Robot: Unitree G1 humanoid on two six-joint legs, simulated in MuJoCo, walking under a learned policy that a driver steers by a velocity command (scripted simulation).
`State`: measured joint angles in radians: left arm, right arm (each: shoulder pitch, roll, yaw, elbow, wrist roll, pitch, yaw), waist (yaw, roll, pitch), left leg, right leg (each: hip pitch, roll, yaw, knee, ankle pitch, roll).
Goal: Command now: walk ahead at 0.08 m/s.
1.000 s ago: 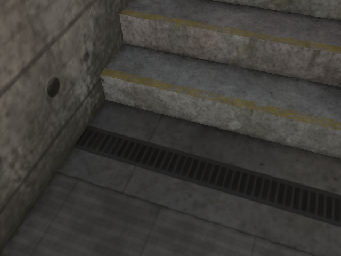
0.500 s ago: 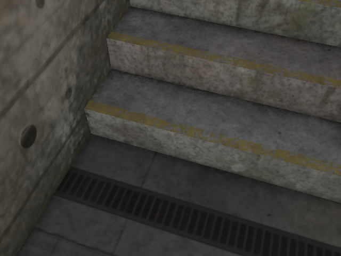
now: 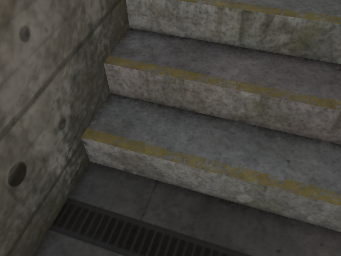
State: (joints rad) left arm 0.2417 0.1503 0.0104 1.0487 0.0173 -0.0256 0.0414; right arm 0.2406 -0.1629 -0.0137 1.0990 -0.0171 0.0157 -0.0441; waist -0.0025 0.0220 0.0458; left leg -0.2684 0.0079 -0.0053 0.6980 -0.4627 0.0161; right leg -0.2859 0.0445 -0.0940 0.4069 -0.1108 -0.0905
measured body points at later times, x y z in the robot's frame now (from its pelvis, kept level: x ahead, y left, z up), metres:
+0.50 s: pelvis +0.11 -0.04 -0.01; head +0.12 -0.06 +0.44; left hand +0.28 +0.18 -0.12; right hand +0.00 -0.28 -0.16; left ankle -0.01 +0.11 -0.74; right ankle +0.15 -0.14 -0.74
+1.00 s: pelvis +0.37 -0.11 -0.02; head +0.40 -0.11 +0.43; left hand +0.44 +0.15 -0.16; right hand +0.47 -0.39 -0.12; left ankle +0.49 -0.07 -0.74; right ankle +0.17 -0.14 -0.70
